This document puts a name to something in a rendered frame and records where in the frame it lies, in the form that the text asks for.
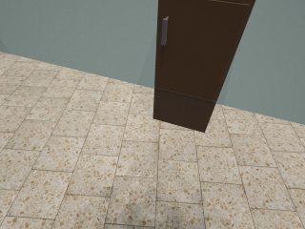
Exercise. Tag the handle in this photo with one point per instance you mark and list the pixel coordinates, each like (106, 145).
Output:
(164, 31)

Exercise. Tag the cupboard door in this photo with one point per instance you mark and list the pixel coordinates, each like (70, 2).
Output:
(201, 35)

